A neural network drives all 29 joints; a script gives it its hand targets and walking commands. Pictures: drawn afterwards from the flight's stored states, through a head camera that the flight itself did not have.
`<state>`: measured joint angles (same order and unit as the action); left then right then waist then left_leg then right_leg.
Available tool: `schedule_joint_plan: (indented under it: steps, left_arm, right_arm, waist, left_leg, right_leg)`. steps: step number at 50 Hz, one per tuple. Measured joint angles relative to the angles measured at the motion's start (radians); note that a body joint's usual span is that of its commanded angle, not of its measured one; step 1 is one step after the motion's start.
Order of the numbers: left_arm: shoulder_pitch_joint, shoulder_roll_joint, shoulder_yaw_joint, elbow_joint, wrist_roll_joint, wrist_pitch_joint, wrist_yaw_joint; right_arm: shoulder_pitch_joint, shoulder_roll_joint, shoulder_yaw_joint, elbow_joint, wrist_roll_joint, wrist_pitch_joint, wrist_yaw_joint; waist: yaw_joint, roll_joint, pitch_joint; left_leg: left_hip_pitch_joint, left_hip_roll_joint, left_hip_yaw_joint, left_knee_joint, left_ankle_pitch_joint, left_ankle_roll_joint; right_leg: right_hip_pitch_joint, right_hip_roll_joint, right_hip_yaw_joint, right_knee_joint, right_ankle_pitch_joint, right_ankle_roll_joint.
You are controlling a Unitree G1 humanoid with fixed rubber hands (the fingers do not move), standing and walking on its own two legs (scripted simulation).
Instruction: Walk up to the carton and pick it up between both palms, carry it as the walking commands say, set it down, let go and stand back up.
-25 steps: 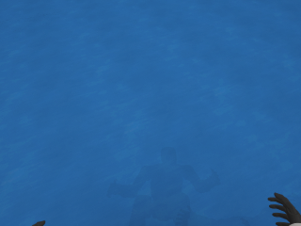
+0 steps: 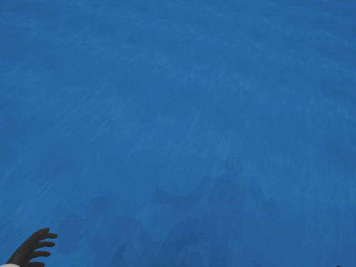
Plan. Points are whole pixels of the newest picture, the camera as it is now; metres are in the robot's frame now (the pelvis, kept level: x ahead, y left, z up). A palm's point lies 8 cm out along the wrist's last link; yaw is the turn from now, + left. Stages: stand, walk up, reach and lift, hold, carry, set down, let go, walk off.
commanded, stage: walk up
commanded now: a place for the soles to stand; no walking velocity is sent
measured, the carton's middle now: out of the picture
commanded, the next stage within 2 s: none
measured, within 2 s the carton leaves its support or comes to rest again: neither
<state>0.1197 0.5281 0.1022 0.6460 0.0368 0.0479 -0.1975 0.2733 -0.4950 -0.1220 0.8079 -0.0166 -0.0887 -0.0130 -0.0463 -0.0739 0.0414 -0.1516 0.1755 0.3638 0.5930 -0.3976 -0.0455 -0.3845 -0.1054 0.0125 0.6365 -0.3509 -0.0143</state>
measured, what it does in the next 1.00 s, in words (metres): steps to the right, turning right: left foot, then right foot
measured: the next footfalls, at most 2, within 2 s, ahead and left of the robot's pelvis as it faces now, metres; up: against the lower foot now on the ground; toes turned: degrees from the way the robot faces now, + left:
left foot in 0.22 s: +0.14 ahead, +0.10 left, +0.00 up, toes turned -4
right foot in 0.50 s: +0.15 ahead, -0.28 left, +0.00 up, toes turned -27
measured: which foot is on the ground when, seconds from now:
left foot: down 0.00-0.06, up 0.08-0.20, down 0.22-0.52, up 0.54-0.70, down 0.72-1.00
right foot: down 0.00-0.24, up 0.26-0.48, down 0.50-0.74, up 0.76-1.00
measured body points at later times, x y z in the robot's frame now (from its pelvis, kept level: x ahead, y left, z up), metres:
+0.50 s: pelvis +0.09 -0.09 +0.00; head +0.10 -0.09 +0.45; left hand +0.39 +0.14 -0.07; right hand +0.01 -0.47 -0.07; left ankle +0.10 +0.10 -0.73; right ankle +0.11 -0.26 -0.72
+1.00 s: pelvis +0.18 -0.23 -0.01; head +0.20 -0.22 +0.44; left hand +0.52 -0.08 -0.09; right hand +0.01 -0.56 -0.07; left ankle +0.25 -0.06 -0.73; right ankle +0.16 -0.41 -0.72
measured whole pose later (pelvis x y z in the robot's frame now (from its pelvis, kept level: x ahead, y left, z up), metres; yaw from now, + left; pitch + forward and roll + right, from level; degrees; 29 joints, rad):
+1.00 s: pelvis +0.18 -0.23 -0.01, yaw -41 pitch -2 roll +3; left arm 0.13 0.51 0.10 0.81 0.03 0.01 -0.16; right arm 0.29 -0.49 -0.08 0.85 -0.02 -0.15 -0.01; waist -0.02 -0.10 0.03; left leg -0.11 0.17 0.27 0.57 -0.38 -0.10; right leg -0.49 -0.11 0.04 0.74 -0.35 0.00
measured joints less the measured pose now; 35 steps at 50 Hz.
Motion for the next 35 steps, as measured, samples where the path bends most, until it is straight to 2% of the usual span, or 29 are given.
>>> schedule_joint_plan:
  steps: [2,3,4,6,7,9,11,12,13,14,17,19,22,24,25,26,27,29,30,32,35]
  left_arm:
    - [-0.028,-0.012,0.002,0.006,-0.008,-0.005,0.000]
    - [-0.039,-0.020,0.000,0.003,-0.005,-0.015,0.005]
    - [-0.043,-0.026,-0.003,-0.005,-0.001,-0.025,0.013]
    - [-0.030,-0.036,-0.003,-0.016,-0.005,-0.035,0.031]
    - [-0.021,-0.040,-0.002,-0.017,-0.010,-0.030,0.039]
    - [-0.005,-0.048,-0.002,-0.014,-0.018,-0.017,0.050]
    - [-0.002,-0.056,-0.008,-0.010,-0.015,-0.002,0.049]
    - [0.003,-0.056,-0.011,-0.009,-0.012,0.007,0.048]
    - [0.012,-0.058,-0.012,-0.001,-0.008,0.013,0.049]
    - [0.021,-0.062,-0.013,0.012,0.002,0.018,0.050]
    - [0.033,-0.054,-0.007,0.051,0.009,0.021,0.041]
    - [0.031,-0.047,-0.001,0.069,0.008,0.012,0.028]
    - [0.009,-0.039,0.004,0.089,0.002,-0.006,0.009]
    - [-0.013,-0.033,0.009,0.097,-0.004,-0.019,0.004]
    - [-0.022,-0.032,0.013,0.098,-0.005,-0.027,0.004]
    - [-0.030,-0.033,0.015,0.100,-0.001,-0.039,0.009]
    - [-0.035,-0.033,0.015,0.097,0.004,-0.048,0.020]
    - [-0.031,-0.036,0.015,0.096,0.003,-0.057,0.043]
    - [-0.025,-0.041,0.017,0.098,-0.002,-0.054,0.050]
    - [-0.013,-0.051,0.018,0.102,-0.012,-0.046,0.061]
    - [0.003,-0.059,0.010,0.101,-0.011,-0.036,0.061]
  right_arm:
    - [0.033,-0.020,-0.001,0.016,0.004,0.002,0.002]
    - [0.048,-0.029,-0.002,0.029,0.008,0.006,0.003]
    - [0.058,-0.032,0.001,0.043,0.016,0.010,0.003]
    - [0.047,-0.029,0.014,0.061,0.028,0.013,0.004]
    - [0.037,-0.022,0.020,0.061,0.031,0.009,0.005]
    - [0.023,-0.001,0.031,0.052,0.034,-0.005,0.005]
    - [0.014,0.016,0.038,0.044,0.030,-0.017,0.002]
    - [0.012,0.028,0.037,0.045,0.024,-0.021,-0.001]
    - [0.014,0.041,0.034,0.044,0.014,-0.026,-0.004]
    - [0.021,0.050,0.033,0.040,0.006,-0.029,-0.008]
    - [0.029,0.060,0.033,0.031,0.003,-0.038,-0.016]
    - [0.029,0.054,0.027,0.029,-0.001,-0.047,-0.019]
    - [0.025,0.024,0.017,0.026,-0.004,-0.053,-0.016]
    - [0.022,-0.001,0.012,0.023,-0.009,-0.048,-0.008]
    - [0.021,-0.017,0.010,0.025,-0.012,-0.043,-0.005]
    - [0.018,-0.033,0.006,0.029,-0.011,-0.035,-0.003]
    - [0.014,-0.042,0.004,0.037,-0.007,-0.025,-0.002]
    - [-0.008,-0.049,0.012,0.048,0.006,-0.011,-0.001]
    - [-0.019,-0.049,0.018,0.048,0.009,-0.011,0.002]
    - [-0.032,-0.037,0.030,0.045,0.017,-0.017,0.007]
    - [-0.031,-0.010,0.052,0.058,0.019,-0.034,0.008]
  waist:
    - [-0.029,0.039,-0.002]
    - [-0.042,0.063,-0.001]
    - [-0.043,0.073,-0.002]
    - [-0.026,0.076,0.007]
    - [-0.019,0.077,0.014]
    - [-0.012,0.078,0.022]
    - [0.006,0.073,0.034]
    - [0.028,0.056,0.036]
    - [0.045,0.036,0.026]
    - [0.054,0.020,0.005]
    - [0.039,-0.012,-0.031]
    - [0.033,-0.020,-0.037]
    - [0.019,-0.014,-0.036]
    - [0.009,-0.003,-0.029]
    - [0.007,0.012,-0.025]
    - [0.003,0.038,-0.019]
    - [0.003,0.057,-0.014]
    - [0.010,0.079,0.000]
    - [0.016,0.092,0.009]
    - [0.032,0.110,0.023]
    - [0.066,0.113,0.032]
  left_leg:
    - [-0.007,0.057,-0.007,0.060,-0.038,-0.016]
    - [-0.035,0.088,-0.039,0.128,-0.035,-0.001]
    - [-0.080,0.080,-0.105,0.222,-0.053,0.013]
    - [-0.158,0.020,-0.225,0.374,-0.142,0.021]
    - [-0.184,-0.004,-0.261,0.383,-0.160,0.020]
    - [-0.221,-0.035,-0.295,0.289,-0.148,0.020]
    - [-0.223,-0.059,-0.295,0.141,-0.023,0.033]
    - [-0.196,-0.071,-0.284,0.102,0.109,0.041]
    - [-0.177,-0.071,-0.255,0.092,0.137,0.036]
    - [-0.160,-0.068,-0.225,0.081,0.112,0.023]
    - [-0.102,-0.055,-0.172,0.028,0.069,0.004]
    - [-0.054,-0.040,-0.140,-0.020,0.076,-0.009]
    - [0.000,-0.015,-0.100,-0.068,0.079,-0.033]
    - [0.016,0.011,-0.081,-0.060,0.061,-0.048]
    - [0.012,0.035,-0.077,-0.026,0.037,-0.045]
    - [-0.010,0.072,-0.090,0.042,0.002,-0.017]
    - [-0.055,0.089,-0.135,0.153,-0.043,0.010]
    - [-0.161,0.042,-0.261,0.359,-0.107,0.036]
    - [-0.202,0.017,-0.300,0.408,-0.110,0.045]
    - [-0.263,-0.018,-0.327,0.397,-0.097,0.053]
    - [-0.300,-0.057,-0.300,0.240,-0.072,0.055]
  right_leg:
    - [0.014,0.028,-0.032,-0.013,0.083,0.022]
    - [0.022,0.048,-0.048,-0.011,0.103,0.033]
    - [0.020,0.062,-0.046,0.000,0.094,0.042]
    - [0.024,0.091,-0.010,0.005,0.078,0.037]
    - [0.033,0.105,0.007,-0.002,0.079,0.029]
    - [0.045,0.126,0.026,-0.011,0.081,0.024]
    - [0.049,0.141,0.048,0.010,0.067,0.027]
    - [0.045,0.146,0.078,0.038,0.051,0.028]
    - [0.025,0.144,0.092,0.090,0.012,0.014]
    - [-0.011,0.140,0.093,0.169,-0.026,0.008]
    - [-0.086,0.103,0.052,0.348,-0.026,0.021]
    - [-0.097,0.064,0.026,0.327,-0.014,0.035]
    - [-0.093,0.008,0.003,0.191,-0.009,0.043]
    - [-0.073,-0.009,-0.005,0.072,-0.010,0.030]
    - [-0.060,-0.002,-0.016,0.031,0.038,0.029]
    - [-0.053,0.022,-0.033,0.019,0.121,0.029]
    - [-0.059,0.043,-0.042,0.040,0.146,0.027]
    - [-0.062,0.075,-0.041,0.068,0.108,0.017]
    - [-0.052,0.092,-0.039,0.059,0.097,0.010]
    - [-0.030,0.120,-0.038,0.036,0.093,-0.003]
    - [-0.002,0.144,-0.028,0.025,0.079,-0.012]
